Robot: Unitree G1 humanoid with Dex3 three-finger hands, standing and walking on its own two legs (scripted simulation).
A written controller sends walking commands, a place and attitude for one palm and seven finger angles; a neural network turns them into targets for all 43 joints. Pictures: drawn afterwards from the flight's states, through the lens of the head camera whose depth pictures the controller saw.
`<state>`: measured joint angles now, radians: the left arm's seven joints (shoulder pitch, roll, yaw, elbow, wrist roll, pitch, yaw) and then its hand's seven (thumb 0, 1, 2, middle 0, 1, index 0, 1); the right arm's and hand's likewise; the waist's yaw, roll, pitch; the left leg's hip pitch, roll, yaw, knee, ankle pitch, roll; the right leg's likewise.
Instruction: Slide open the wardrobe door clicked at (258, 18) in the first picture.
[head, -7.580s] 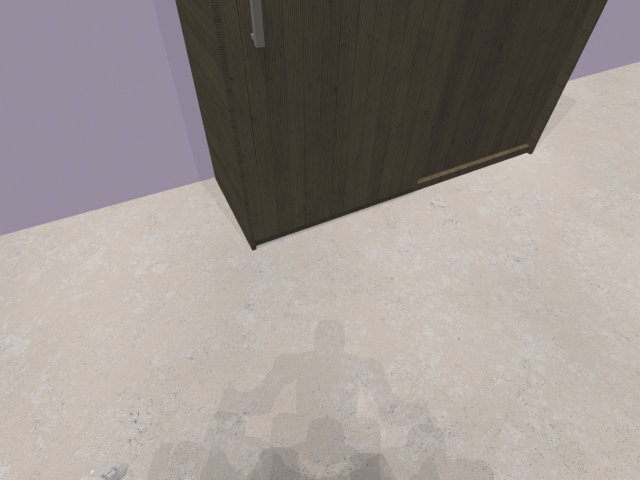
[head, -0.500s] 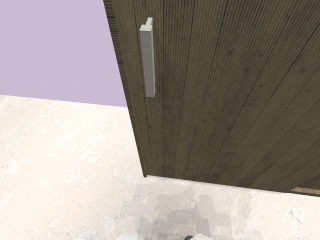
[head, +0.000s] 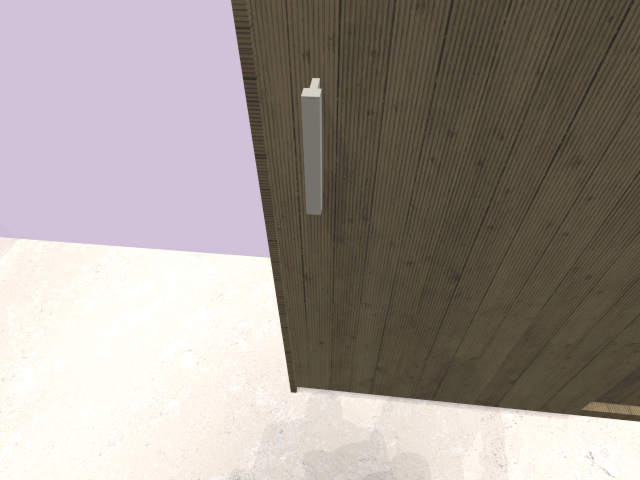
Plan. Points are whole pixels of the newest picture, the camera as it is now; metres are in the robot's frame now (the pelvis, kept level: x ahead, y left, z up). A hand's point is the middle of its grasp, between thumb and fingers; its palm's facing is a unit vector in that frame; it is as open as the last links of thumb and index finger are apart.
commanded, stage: come to a stop and stand still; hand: left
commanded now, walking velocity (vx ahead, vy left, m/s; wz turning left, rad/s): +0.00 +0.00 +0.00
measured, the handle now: (314, 150) +0.51 +0.04 +0.17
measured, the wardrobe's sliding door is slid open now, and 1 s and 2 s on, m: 0.00 0.00 0.00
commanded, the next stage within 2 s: look again from close up in 0.58 s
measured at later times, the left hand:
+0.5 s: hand out of the picture -0.04 +0.17 -0.17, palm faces +0.07 -0.98 -0.18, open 7.4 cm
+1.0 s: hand out of the picture -0.05 +0.18 -0.17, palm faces +0.07 -0.98 -0.17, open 7.4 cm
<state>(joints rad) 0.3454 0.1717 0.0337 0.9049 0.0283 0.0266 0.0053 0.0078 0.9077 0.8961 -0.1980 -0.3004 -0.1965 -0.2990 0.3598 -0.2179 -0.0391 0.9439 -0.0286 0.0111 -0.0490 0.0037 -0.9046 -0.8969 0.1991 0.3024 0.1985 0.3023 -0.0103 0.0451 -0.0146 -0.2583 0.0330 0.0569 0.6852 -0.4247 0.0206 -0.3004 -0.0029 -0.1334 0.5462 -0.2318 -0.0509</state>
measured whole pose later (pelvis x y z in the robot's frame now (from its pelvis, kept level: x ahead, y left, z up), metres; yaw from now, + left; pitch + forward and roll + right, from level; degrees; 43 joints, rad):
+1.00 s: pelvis -0.02 +0.03 +0.01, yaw +0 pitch -1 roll +0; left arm 0.40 0.12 0.01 1.07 0.02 -0.01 0.05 0.01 0.91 0.90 -0.20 -0.30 -0.20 -0.30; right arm 0.39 -0.11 -0.01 1.09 -0.02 -0.01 -0.02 0.00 -0.91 -0.90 0.20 0.30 0.20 0.30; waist 0.00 -0.01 -0.01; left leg -0.22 -0.03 0.09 0.47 -0.24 0.07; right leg -0.28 -0.05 -0.10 0.44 -0.14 0.00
